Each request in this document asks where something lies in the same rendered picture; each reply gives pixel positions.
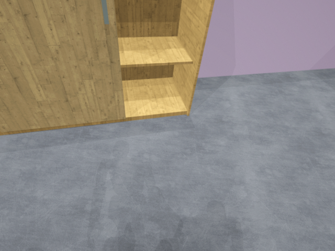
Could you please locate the wardrobe door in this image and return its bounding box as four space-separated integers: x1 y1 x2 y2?
0 0 126 132

